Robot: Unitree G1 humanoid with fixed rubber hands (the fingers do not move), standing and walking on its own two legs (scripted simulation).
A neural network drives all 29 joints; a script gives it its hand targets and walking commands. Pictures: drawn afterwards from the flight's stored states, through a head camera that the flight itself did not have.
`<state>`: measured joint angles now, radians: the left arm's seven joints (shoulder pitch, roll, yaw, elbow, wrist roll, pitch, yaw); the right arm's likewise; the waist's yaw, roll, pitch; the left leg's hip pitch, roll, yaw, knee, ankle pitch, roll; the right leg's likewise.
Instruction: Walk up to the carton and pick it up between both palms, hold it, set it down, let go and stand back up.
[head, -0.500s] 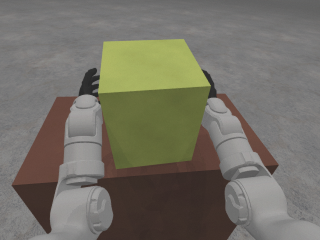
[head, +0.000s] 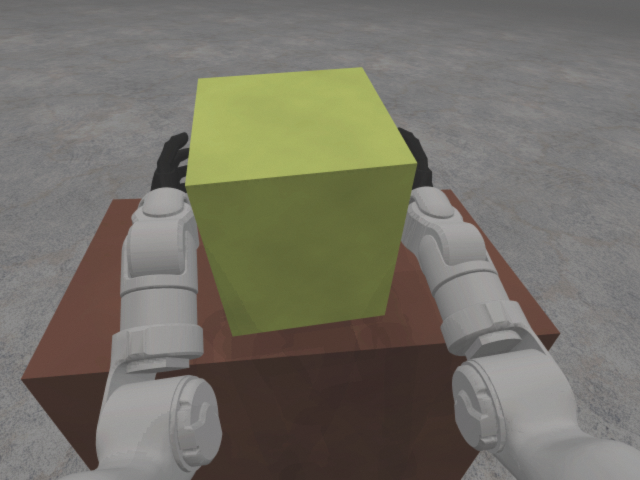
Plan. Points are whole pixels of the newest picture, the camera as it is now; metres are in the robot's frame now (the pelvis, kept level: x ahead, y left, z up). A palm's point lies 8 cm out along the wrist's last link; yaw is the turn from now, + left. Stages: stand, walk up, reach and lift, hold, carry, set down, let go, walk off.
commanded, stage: reach and lift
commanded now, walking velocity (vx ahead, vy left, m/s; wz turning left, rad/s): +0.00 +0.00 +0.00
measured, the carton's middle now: (296, 203) +0.39 -0.01 +0.21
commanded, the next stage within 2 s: hold in 0.18 s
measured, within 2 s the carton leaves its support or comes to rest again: neither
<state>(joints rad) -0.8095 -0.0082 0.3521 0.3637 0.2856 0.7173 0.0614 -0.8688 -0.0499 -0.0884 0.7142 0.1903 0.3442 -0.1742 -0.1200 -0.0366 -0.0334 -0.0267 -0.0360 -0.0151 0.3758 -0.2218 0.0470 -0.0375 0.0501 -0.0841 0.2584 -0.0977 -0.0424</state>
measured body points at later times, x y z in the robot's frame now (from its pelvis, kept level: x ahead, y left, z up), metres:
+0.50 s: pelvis +0.00 +0.01 +0.00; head -0.08 +0.04 +0.44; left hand +0.39 +0.15 +0.25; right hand +0.38 -0.14 +0.25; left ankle +0.00 +0.08 -0.75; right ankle +0.04 -0.09 -0.75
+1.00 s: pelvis -0.01 +0.00 +0.00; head -0.09 +0.02 +0.44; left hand +0.38 +0.15 +0.27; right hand +0.38 -0.14 +0.28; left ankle +0.00 +0.08 -0.75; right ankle +0.04 -0.09 -0.75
